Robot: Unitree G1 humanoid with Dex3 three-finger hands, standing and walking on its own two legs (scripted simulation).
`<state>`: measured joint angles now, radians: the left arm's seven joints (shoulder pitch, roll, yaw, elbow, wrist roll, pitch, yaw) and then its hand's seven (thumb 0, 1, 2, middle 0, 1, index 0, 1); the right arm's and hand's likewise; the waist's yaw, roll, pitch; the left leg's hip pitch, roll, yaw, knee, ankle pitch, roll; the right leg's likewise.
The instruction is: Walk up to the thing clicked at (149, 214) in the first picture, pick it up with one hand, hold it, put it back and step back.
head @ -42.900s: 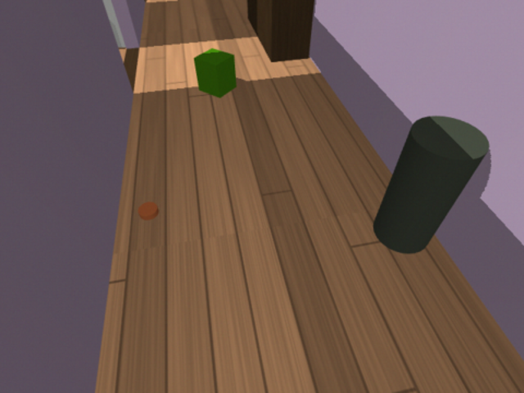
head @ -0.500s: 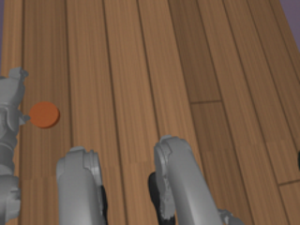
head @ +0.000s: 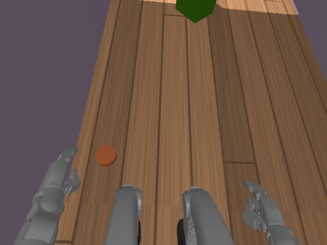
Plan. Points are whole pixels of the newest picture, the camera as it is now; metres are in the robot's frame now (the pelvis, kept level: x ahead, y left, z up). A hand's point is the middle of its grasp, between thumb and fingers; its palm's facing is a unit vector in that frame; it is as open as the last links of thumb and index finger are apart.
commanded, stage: home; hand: left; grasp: from above
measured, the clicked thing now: (106, 155) +0.49 +0.26 -0.53
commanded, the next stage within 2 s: none
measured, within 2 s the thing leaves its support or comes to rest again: neither
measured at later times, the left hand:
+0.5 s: hand (57, 193) +0.23 +0.19 +0.10, palm faces +0.11 -0.97 -0.20, open 7.4 cm
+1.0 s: hand (51, 200) +0.22 +0.19 +0.12, palm faces +0.12 -0.97 -0.19, open 7.4 cm
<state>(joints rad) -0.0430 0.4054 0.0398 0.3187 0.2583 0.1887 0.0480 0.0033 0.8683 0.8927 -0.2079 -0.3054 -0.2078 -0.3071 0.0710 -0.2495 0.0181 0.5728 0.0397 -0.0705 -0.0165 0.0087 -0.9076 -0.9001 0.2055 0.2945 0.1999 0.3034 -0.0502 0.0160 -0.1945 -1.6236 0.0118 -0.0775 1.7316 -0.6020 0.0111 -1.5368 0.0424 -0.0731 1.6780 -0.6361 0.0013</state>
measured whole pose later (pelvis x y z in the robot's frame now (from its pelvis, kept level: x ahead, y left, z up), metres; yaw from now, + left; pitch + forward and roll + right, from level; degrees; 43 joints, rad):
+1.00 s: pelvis +0.08 +0.00 +0.17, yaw +5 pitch +11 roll -3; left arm 0.51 0.22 0.02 -0.13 -0.05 0.45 0.02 0.01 0.91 0.90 -0.20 -0.30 -0.20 -0.30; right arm 0.28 -0.22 0.05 0.52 0.00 -0.22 -0.17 0.01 -0.90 -0.90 0.21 0.29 0.20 0.30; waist -0.04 0.04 -0.17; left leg -0.71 0.00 -0.07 1.01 -0.49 0.01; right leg -0.62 0.03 -0.05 0.94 -0.50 0.00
